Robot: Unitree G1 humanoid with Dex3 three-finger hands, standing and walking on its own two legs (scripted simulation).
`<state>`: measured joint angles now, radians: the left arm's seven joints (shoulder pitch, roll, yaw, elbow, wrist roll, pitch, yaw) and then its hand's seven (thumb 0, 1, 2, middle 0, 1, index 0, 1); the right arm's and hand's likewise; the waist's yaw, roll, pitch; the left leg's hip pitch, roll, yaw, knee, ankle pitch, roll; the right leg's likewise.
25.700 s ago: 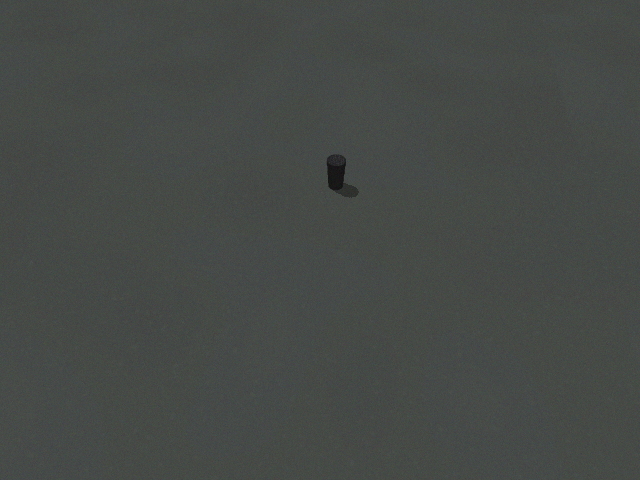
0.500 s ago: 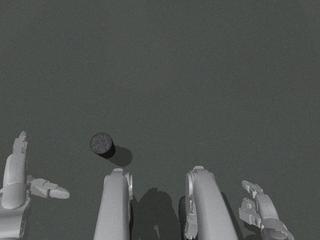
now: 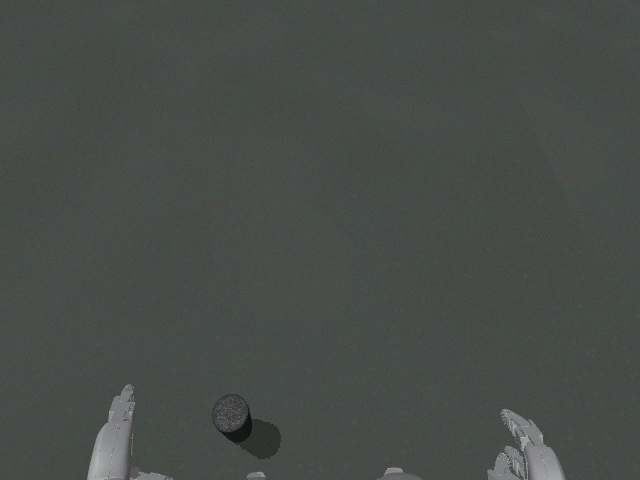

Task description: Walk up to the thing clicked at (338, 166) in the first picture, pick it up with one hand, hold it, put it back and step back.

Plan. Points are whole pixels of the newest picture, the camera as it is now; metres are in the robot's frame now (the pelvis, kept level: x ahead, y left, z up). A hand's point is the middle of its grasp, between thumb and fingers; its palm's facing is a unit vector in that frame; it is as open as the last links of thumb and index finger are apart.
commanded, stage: home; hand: left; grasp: from the side
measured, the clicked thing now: (234, 420) +0.37 +0.21 -0.62
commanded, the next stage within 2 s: stand in 1.82 s
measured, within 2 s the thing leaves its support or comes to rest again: neither
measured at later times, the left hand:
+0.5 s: hand (166, 472) +0.17 +0.18 -0.03, palm faces +0.11 -0.95 -0.29, open 17.6 cm
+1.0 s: hand (173, 477) +0.17 +0.17 -0.03, palm faces +0.11 -0.95 -0.28, open 17.6 cm
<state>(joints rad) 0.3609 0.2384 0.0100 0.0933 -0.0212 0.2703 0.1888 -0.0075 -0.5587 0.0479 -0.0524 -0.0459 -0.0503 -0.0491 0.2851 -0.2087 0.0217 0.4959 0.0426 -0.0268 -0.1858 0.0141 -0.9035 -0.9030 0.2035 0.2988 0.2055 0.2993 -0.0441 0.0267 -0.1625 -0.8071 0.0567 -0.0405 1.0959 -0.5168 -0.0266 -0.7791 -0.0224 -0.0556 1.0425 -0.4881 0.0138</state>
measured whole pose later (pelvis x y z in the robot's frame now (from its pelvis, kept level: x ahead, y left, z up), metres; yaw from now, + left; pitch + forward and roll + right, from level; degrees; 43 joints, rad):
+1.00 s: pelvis +0.00 -0.01 +0.02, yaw +1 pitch +7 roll -1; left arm 0.46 0.20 -0.02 0.01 -0.02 0.27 0.13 -0.01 -0.56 0.05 -0.05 -0.05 -0.05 -0.05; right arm 0.28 -0.20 0.03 0.51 0.02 -0.11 -0.19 0.02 -0.91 -0.90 0.20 0.30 0.20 0.30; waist -0.02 0.03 -0.10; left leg -0.61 0.06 -0.04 0.95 -0.46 -0.04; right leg -0.59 -0.02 -0.06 0.91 -0.44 0.00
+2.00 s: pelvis +0.00 -0.01 +0.02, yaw +0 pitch +7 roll -2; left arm 0.46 0.20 -0.02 0.01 -0.01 0.27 0.13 -0.01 -0.54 0.07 -0.07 -0.07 -0.07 -0.07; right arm 0.28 -0.20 0.03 0.52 0.01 -0.13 -0.19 0.02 -0.91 -0.90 0.20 0.30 0.21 0.30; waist -0.01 0.03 -0.10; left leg -0.61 0.06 -0.04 0.96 -0.47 -0.03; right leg -0.59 -0.02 -0.06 0.91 -0.45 0.01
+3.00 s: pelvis -0.01 +0.00 +0.08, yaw +1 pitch -4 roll +0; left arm 0.15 0.32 0.00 1.13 0.02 0.00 0.01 0.01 0.90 0.90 -0.20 -0.30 -0.20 -0.30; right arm 0.16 -0.31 -0.01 1.11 -0.02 0.00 -0.01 0.01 -0.91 -0.90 0.20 0.30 0.21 0.30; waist 0.02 0.02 0.06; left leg -0.14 0.01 0.00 0.40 -0.18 -0.02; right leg -0.14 -0.05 -0.04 0.41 -0.19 0.03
